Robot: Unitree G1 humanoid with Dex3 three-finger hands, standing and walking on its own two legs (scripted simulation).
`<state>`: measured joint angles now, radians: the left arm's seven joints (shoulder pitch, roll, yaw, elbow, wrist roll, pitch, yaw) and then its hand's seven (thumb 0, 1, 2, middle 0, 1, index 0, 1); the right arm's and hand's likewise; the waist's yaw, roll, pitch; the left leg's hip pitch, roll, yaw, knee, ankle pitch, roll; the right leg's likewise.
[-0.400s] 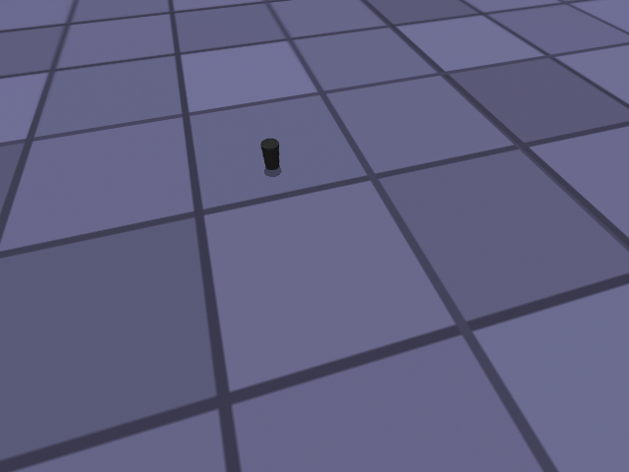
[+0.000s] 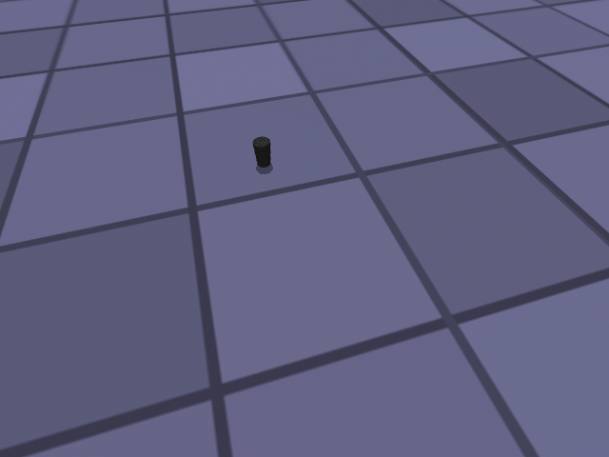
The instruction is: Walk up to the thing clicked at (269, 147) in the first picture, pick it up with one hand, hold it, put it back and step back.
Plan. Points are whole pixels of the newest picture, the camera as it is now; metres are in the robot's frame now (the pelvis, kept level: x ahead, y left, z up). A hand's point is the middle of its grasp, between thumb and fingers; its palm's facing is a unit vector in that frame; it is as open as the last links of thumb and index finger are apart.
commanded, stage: stand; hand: left
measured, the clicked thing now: (262, 152) +1.60 +0.28 -0.71
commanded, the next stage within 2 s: walk up in 0.72 s
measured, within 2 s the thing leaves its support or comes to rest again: neither
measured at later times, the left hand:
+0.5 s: hand out of the picture +0.08 +0.25 -0.16, palm faces -0.01 -0.94 -0.34, open 7.4 cm
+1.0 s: hand out of the picture +0.05 +0.33 -0.15, palm faces +0.09 -0.92 -0.38, open 7.4 cm
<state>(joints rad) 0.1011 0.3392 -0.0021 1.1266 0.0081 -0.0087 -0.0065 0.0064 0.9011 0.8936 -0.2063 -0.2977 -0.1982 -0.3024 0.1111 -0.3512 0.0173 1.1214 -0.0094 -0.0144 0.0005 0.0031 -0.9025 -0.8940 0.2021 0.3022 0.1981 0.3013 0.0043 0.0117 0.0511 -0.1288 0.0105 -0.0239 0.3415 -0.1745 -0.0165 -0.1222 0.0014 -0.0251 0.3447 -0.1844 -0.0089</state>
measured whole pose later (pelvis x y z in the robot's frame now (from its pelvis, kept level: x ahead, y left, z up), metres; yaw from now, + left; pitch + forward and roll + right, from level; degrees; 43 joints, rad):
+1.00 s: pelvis +0.05 +0.04 +0.00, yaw +4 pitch -1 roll -1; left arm 0.26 0.43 0.09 1.02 0.05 -0.04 -0.06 0.01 0.90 0.89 -0.21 -0.30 -0.20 -0.30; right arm 0.19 -0.43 -0.09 1.03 -0.03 -0.02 0.09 0.01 -0.90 -0.89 0.20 0.30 0.20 0.30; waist 0.05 0.00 0.04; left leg -0.39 0.05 0.00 0.68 -0.41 0.02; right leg -0.05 -0.05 -0.07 0.35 -0.29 -0.01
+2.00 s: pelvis +0.57 +0.08 -0.03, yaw +3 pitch -2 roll -1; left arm 0.34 0.45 0.06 0.90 0.01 -0.06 -0.05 0.01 0.90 0.89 -0.21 -0.30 -0.20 -0.30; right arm 0.23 -0.42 -0.08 0.86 -0.04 -0.09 0.08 0.00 -0.90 -0.89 0.20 0.30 0.20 0.30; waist 0.04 -0.05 0.06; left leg -0.44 0.05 0.09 0.66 -0.19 0.03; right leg -0.13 -0.06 -0.05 0.75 -0.50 -0.02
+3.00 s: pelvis +0.96 +0.06 -0.02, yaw +5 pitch -2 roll +0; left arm 0.37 0.44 0.06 0.87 0.01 -0.05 -0.04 0.01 0.90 0.89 -0.21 -0.30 -0.20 -0.30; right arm 0.26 -0.41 -0.06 0.87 -0.03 -0.07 0.07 0.01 -0.90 -0.89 0.20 0.30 0.20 0.30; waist 0.04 -0.05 0.08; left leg -0.37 0.03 0.06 0.59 -0.19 0.02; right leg -0.15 -0.06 -0.11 0.70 -0.44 -0.03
